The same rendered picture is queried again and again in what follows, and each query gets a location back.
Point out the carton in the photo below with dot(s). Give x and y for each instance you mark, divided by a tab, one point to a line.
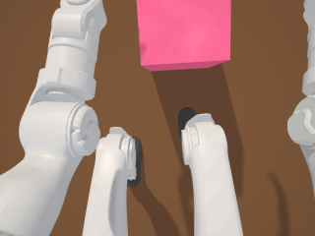
183	34

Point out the right robot forearm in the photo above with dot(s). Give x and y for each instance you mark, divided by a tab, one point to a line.
308	80

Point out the robot right upper arm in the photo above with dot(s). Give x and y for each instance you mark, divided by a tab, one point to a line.
301	129

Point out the left robot forearm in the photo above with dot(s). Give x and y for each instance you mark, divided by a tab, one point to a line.
69	70

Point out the robot thigh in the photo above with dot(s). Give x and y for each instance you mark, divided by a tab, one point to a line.
216	210
106	213

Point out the robot left upper arm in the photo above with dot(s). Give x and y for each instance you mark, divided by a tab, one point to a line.
55	137

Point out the right robot thigh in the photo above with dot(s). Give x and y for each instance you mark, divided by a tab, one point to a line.
216	210

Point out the left robot thigh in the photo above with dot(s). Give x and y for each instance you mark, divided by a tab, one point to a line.
106	213

